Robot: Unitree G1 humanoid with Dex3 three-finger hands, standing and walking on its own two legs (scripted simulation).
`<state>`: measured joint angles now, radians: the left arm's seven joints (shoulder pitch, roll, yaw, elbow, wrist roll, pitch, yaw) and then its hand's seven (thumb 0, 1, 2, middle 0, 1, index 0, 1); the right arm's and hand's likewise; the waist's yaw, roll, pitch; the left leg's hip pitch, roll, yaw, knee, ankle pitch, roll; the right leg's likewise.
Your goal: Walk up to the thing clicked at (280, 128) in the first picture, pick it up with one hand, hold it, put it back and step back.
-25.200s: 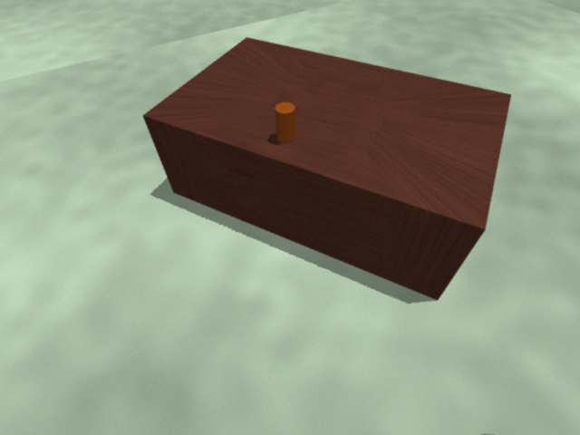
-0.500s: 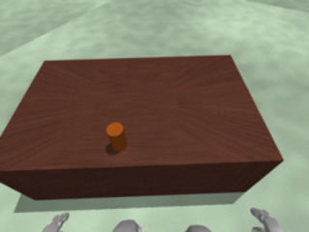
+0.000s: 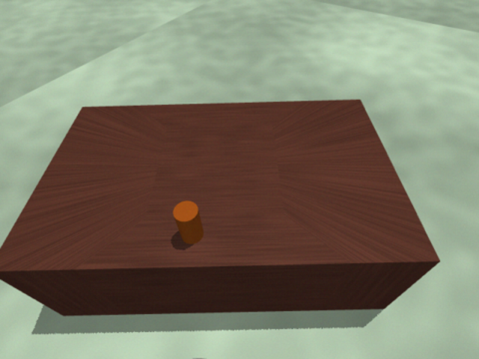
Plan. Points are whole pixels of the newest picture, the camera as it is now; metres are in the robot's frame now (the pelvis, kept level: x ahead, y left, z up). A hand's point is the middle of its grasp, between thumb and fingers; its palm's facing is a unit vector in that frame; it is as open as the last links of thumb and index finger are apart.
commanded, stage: stand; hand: left
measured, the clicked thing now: (189, 223) +0.49 +0.17 -0.25
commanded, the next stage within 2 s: step back in 1.72 s
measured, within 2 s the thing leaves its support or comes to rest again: neither
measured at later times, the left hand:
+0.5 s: hand out of the picture +0.04 +0.26 -0.15, palm faces -0.03 -0.93 -0.35, open 7.4 cm
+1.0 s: hand out of the picture +0.06 +0.25 -0.15, palm faces -0.02 -0.94 -0.34, open 7.4 cm
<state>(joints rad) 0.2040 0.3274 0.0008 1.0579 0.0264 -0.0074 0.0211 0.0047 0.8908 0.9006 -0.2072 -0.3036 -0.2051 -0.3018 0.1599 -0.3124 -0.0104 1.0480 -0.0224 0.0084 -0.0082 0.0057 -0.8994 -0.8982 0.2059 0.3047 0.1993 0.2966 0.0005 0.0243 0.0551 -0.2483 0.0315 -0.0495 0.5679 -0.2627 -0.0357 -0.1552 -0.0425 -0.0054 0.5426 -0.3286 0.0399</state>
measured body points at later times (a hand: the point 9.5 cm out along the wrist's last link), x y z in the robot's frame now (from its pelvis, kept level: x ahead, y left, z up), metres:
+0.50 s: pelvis +0.00 +0.00 +0.01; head +0.00 +0.00 +0.46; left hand +0.05 +0.30 -0.12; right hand +0.05 -0.29 -0.13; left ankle +0.03 +0.14 -0.73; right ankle -0.02 -0.15 -0.73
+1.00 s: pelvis +0.00 +0.00 +0.01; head +0.01 +0.00 +0.46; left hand +0.07 +0.30 -0.12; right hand +0.07 -0.30 -0.12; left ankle +0.03 +0.14 -0.73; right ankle -0.02 -0.15 -0.73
